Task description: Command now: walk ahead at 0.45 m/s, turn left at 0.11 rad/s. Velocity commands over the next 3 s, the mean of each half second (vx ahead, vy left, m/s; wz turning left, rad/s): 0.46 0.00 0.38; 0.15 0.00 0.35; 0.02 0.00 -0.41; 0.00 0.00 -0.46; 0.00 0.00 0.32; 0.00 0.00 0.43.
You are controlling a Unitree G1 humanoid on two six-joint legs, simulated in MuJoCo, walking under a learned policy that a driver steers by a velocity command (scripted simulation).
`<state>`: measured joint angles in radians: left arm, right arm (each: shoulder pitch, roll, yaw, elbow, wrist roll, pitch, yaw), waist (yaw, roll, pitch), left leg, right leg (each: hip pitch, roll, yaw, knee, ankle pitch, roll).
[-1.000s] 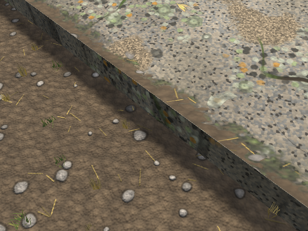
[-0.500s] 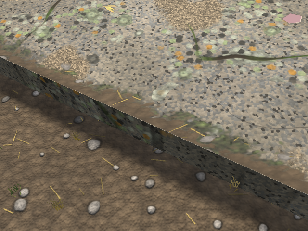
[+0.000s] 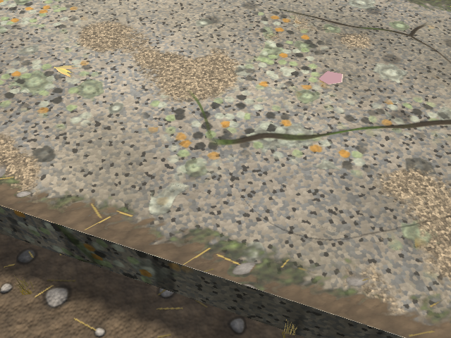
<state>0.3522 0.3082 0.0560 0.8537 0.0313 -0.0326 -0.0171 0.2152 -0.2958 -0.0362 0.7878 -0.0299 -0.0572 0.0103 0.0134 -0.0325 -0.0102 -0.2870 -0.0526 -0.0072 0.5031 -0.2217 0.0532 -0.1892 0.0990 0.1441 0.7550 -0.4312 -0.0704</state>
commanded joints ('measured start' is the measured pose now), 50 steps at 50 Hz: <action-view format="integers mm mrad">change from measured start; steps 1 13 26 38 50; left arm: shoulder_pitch -71 -434 -117 -84 -14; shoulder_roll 119 26 35 104 56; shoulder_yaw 15 -43 -18 11 -2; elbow -84 -186 -96 -84 -18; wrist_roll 20 6 -5 -12 -47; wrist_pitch -29 -28 -53 -18 73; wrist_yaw -6 -18 42 38 46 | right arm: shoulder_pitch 119 277 178 -47 -168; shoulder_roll -152 -129 -61 -29 -103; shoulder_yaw -44 -48 -45 -17 -7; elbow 3 127 71 -76 -75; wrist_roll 20 21 -9 -4 13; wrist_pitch -3 -12 47 87 58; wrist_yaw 14 -13 -3 41 -50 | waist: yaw -25 -90 -39 -11 9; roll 91 132 -50 -103 164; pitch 124 68 25 -41 -71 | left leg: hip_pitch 283 247 -193 -80 121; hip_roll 335 154 62 46 256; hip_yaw -621 -300 -63 78 -51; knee -355 -255 687 225 -129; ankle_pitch -426 519 -159 -5 431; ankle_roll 168 138 -29 -39 150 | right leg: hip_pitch -499 -380 49 72 -89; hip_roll -92 -78 -384 -370 -146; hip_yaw -50 -184 9 -287 -158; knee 277 -108 -471 -352 117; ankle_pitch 54 309 822 952 -121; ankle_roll -6 115 -103 -72 153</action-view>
